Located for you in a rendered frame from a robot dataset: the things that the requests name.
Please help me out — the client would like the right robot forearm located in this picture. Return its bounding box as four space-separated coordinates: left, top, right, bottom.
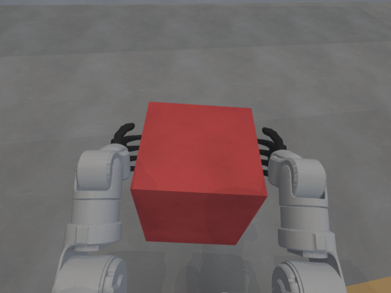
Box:
268 150 347 293

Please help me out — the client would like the robot left hand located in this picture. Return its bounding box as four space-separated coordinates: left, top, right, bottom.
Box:
111 123 142 172

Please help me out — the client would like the carton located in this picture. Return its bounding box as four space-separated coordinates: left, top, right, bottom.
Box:
130 102 268 245

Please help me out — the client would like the left robot forearm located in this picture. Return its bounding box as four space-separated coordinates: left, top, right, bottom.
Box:
52 143 131 293

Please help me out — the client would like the left robot upper arm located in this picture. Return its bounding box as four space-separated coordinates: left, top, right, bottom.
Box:
53 255 127 293

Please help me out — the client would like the right robot upper arm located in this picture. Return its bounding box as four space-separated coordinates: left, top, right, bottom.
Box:
272 261 346 293

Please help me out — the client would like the robot right hand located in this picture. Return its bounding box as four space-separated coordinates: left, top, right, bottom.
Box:
257 128 287 176

